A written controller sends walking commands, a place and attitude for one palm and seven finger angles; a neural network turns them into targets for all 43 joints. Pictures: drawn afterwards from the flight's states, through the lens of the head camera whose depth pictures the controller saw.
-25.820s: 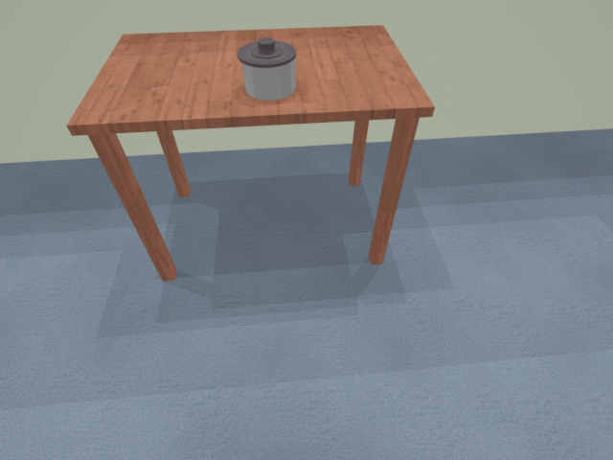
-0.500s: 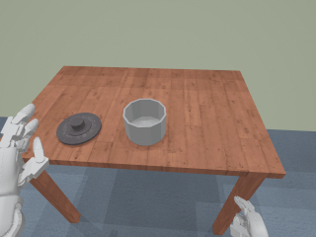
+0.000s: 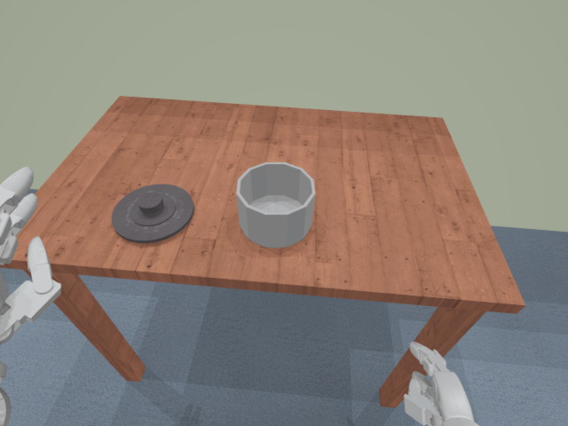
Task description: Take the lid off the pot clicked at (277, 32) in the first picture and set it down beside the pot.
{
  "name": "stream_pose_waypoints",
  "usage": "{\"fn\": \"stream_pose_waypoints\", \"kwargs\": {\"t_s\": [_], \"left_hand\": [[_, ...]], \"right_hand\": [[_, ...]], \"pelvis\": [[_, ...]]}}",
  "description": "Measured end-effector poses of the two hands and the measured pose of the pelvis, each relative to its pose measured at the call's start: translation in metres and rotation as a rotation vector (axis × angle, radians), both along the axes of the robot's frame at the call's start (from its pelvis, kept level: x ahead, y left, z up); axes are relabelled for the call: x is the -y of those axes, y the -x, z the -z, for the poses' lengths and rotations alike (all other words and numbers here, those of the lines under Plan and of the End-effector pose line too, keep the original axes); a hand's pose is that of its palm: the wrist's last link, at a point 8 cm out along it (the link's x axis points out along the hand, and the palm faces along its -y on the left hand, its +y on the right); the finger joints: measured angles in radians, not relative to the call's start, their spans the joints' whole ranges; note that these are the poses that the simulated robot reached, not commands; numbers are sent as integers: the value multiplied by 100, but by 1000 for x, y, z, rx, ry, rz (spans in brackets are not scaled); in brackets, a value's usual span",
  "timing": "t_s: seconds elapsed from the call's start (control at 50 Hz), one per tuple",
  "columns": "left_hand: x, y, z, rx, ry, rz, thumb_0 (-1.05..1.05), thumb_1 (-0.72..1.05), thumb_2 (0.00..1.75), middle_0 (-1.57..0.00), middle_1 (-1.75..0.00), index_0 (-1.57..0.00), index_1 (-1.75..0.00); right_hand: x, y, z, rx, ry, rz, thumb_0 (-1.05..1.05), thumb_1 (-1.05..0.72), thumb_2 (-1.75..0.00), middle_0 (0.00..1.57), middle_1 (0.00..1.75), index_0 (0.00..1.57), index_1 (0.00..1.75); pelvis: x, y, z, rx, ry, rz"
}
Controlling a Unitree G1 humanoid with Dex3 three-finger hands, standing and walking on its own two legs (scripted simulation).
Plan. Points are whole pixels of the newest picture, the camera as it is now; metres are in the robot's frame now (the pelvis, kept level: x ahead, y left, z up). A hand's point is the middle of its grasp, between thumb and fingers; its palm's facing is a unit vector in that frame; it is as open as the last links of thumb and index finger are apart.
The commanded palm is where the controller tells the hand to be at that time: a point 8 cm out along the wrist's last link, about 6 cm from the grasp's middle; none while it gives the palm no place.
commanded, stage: step back with the hand held close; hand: left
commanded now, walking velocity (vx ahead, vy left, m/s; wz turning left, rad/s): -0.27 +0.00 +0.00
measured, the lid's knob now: (150, 202) +0.49 +0.32 +0.00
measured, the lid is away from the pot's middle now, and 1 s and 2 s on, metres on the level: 0.25 0.25 0.25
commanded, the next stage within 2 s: stop stepping back and stand still in 1.56 s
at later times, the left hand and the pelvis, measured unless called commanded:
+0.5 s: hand (37, 341) +0.14 +0.25 +0.17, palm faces +0.32 -0.82 -0.48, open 7.4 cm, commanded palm +0.08 +0.30 +0.18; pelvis -0.04 +0.02 -0.02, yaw +0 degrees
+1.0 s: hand (29, 380) +0.11 +0.24 +0.17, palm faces +0.31 -0.83 -0.45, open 7.4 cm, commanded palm +0.05 +0.29 +0.18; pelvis -0.08 +0.01 -0.02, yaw +1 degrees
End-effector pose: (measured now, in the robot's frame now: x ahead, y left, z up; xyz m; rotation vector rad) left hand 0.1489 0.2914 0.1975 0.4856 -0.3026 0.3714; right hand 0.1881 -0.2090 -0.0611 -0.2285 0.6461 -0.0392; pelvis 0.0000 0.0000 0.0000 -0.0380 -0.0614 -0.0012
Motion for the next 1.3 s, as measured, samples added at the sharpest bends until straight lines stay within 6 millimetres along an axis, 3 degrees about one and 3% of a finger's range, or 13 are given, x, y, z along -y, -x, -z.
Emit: {"fn": "stream_pose_waypoints", "kwargs": {"t_s": [0.2,0.42,0.54,0.78,1.02,1.16,1.3], "left_hand": [[1,1,27,-143,-25,131,1,89,90,-21,-31,-21,-30],[-2,31,11,-69,-107,101,1,89,90,-22,-31,-21,-30],[0,45,15,-25,-74,90,1,89,90,-22,-31,-21,-30],[-5,53,17,26,-91,110,1,89,90,-22,-31,-21,-30],[12,75,13,57,-88,151,1,89,90,-22,-31,-21,-30],[-3,83,16,118,-65,162,1,89,90,-22,-31,-21,-30],[-16,93,9,87,-42,136,1,89,90,-22,-31,-21,-30]], "right_hand": [[8,34,5,-68,51,99,1,-90,-90,20,30,20,30],[-3,66,21,-76,14,93,1,-90,-90,20,30,20,30],[-1,78,22,-64,18,103,1,-90,-90,20,30,20,30],[7,85,9,-12,83,108,1,-90,-90,20,30,20,30],[10,101,13,-38,69,95,1,-90,-90,20,30,20,30],[11,125,12,-68,118,143,1,-90,-90,20,30,20,30],[-6,147,2,-42,76,136,1,-90,-90,20,30,20,30]], "pelvis": [[-20,13,7,-51,-10,15],[-21,38,15,-51,7,1],[-18,47,19,-55,19,-9],[-19,61,22,-61,22,-10],[-10,81,22,-59,23,-13],[-23,91,25,-50,42,-15],[-27,110,12,-79,63,25]]}}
